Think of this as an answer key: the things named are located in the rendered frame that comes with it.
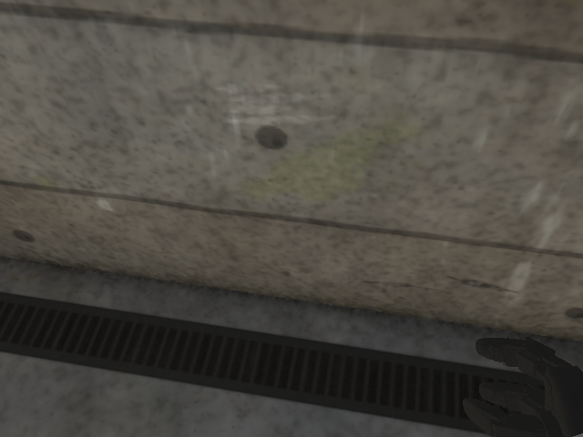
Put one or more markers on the robot right hand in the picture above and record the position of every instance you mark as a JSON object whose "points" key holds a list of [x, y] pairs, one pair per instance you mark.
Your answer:
{"points": [[556, 411]]}

